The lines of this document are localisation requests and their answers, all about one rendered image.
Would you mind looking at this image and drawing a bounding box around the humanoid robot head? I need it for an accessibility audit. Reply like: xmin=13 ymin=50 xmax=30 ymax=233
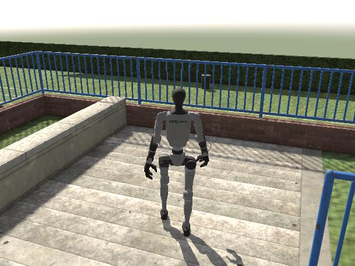
xmin=169 ymin=88 xmax=188 ymax=115

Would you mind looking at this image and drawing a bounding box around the left robot hand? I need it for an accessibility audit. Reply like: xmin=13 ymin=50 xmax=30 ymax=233
xmin=144 ymin=163 xmax=157 ymax=180

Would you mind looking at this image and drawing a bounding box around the robot left thigh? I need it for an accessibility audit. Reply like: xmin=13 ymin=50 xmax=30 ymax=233
xmin=159 ymin=154 xmax=170 ymax=185

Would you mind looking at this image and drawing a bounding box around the right robot forearm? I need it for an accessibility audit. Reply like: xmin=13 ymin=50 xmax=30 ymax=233
xmin=199 ymin=134 xmax=209 ymax=156

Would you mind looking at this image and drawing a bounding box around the left robot forearm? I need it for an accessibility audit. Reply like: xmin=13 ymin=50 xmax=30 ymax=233
xmin=146 ymin=135 xmax=158 ymax=164

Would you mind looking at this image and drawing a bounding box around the robot left upper arm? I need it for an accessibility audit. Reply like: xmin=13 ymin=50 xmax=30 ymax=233
xmin=153 ymin=111 xmax=167 ymax=143

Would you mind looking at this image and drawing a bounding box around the right robot hand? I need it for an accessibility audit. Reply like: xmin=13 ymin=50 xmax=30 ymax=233
xmin=196 ymin=155 xmax=209 ymax=167

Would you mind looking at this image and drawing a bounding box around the robot right upper arm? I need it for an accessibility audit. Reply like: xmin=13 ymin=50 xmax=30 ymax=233
xmin=190 ymin=112 xmax=204 ymax=142

